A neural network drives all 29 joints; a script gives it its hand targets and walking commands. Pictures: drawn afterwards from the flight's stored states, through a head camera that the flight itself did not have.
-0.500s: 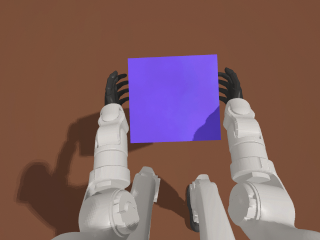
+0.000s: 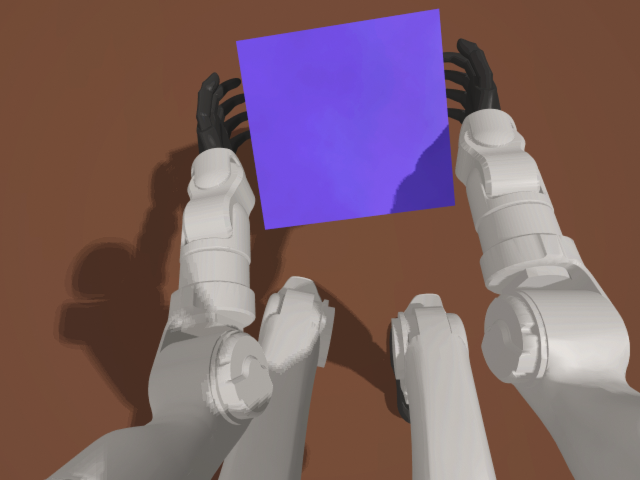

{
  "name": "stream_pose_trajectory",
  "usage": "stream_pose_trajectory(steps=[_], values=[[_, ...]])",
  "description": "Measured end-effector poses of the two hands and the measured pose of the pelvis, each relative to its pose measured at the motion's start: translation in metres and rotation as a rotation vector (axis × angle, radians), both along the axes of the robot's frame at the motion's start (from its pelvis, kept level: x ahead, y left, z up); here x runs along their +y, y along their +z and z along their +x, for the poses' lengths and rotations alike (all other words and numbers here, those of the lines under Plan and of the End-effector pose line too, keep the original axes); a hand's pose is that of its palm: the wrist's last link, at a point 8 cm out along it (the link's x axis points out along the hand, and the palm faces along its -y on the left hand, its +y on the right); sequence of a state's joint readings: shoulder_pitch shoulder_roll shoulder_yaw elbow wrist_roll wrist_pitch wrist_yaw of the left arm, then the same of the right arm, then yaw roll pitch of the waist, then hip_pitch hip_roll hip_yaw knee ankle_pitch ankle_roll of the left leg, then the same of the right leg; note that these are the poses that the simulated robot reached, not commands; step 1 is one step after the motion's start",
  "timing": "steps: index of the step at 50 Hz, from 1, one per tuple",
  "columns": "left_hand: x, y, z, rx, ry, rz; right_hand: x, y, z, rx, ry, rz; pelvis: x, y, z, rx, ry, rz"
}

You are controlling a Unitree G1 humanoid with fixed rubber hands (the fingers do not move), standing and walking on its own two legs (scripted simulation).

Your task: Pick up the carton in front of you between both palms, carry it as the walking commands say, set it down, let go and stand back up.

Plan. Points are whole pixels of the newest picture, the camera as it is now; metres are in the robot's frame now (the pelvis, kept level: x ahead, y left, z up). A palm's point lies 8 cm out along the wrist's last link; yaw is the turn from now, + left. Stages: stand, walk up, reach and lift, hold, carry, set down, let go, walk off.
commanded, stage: set down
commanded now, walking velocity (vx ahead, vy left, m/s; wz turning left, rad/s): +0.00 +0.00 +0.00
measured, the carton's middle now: (345, 137) +0.51 +0.05 -0.21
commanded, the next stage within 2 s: none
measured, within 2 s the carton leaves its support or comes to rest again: rests again in 1.10 s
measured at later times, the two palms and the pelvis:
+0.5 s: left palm (239, 161) +0.47 +0.20 -0.22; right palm (441, 122) +0.55 -0.08 -0.24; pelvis +0.00 -0.01 -0.08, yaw +1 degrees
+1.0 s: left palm (235, 158) +0.48 +0.21 -0.24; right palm (438, 121) +0.55 -0.08 -0.24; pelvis +0.00 +0.00 -0.09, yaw +2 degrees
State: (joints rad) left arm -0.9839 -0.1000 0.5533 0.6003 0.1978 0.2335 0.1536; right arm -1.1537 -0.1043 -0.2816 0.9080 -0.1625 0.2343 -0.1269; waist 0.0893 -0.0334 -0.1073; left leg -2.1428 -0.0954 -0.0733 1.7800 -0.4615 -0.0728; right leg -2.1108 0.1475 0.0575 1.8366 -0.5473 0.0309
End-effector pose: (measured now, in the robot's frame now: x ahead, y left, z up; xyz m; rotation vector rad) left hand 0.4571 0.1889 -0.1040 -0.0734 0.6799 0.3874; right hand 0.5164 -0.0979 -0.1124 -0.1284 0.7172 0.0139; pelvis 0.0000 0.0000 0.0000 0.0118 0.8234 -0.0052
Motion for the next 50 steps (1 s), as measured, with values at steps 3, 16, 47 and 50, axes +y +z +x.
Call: stream_pose_trajectory(steps=[3, 16, 47, 50], values=[[0.001, -0.018, 0.002, 0.006, 0.005, -0.001, 0.001, -0.019, 0.005, 0.005, 0.013, -0.004, -0.001, -0.013, -0.002, 0.002, -0.003, 0.004], [0.005, -0.101, 0.008, 0.039, 0.015, -0.011, 0.007, -0.102, 0.026, 0.037, 0.075, -0.019, -0.005, -0.062, -0.007, -0.011, -0.017, 0.023], [0.023, -0.129, 0.018, 0.053, -0.014, -0.014, 0.015, -0.130, 0.035, 0.050, 0.146, 0.032, -0.005, -0.088, -0.002, -0.089, -0.008, 0.035], [0.025, -0.131, 0.020, 0.055, -0.023, -0.014, 0.017, -0.132, 0.036, 0.047, 0.152, 0.044, -0.004, -0.088, -0.001, -0.089, -0.006, 0.036]])
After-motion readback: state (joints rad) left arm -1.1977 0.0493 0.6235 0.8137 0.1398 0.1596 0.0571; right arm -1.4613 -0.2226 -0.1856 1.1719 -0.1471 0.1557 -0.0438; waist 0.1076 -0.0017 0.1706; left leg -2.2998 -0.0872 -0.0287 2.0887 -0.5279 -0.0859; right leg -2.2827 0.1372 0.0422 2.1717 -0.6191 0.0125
